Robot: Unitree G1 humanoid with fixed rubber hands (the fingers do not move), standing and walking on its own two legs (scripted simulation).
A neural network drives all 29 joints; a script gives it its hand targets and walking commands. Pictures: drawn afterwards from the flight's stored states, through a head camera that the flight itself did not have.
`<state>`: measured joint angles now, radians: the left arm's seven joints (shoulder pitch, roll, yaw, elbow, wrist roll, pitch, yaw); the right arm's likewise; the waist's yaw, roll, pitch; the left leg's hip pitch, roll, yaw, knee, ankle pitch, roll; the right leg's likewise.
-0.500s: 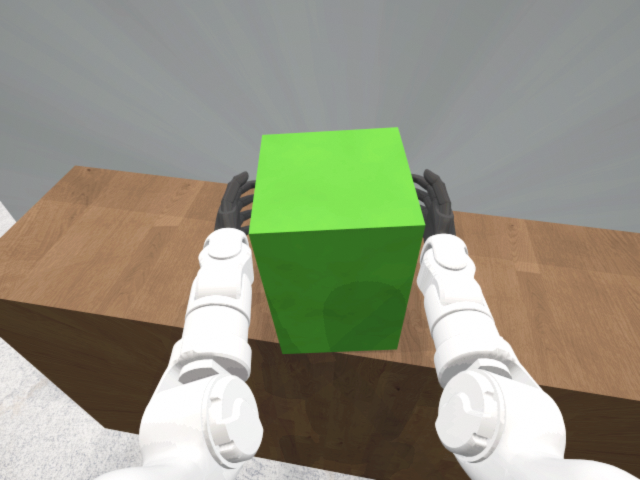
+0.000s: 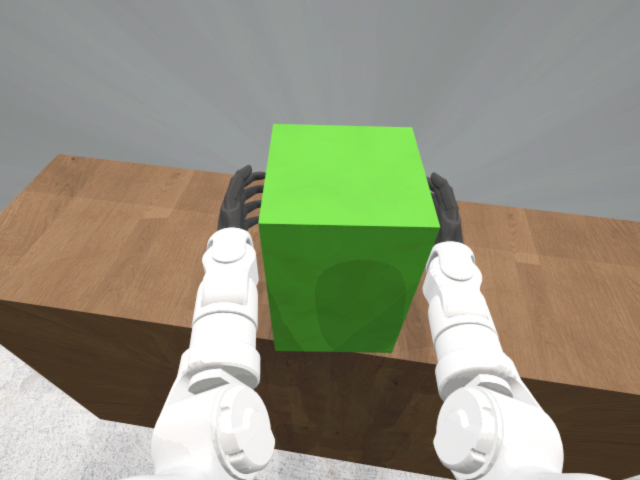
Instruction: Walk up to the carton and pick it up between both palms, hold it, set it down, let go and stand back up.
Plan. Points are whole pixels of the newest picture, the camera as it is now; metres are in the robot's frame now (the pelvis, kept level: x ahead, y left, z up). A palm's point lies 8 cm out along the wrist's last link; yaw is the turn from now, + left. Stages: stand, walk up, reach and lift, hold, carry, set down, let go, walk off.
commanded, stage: set down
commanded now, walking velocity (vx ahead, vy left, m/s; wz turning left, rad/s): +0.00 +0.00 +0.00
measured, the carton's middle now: (337, 248) +0.41 -0.02 +0.06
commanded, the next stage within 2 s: none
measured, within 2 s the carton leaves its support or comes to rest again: neither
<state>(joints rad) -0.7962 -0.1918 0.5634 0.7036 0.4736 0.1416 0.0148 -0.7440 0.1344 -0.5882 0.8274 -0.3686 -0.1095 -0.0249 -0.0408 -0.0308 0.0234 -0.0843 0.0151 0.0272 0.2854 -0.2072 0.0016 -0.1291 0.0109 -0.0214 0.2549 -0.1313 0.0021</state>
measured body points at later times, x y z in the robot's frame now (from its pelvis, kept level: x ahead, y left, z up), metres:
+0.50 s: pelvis +0.00 +0.00 +0.00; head +0.02 +0.02 +0.45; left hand +0.42 +0.11 +0.11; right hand +0.40 -0.16 +0.11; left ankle -0.04 +0.11 -0.75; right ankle +0.00 -0.12 -0.75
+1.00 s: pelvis -0.01 +0.00 -0.01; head +0.03 +0.00 +0.44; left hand +0.45 +0.13 +0.10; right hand +0.44 -0.16 +0.09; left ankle -0.04 +0.11 -0.75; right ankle +0.00 -0.11 -0.75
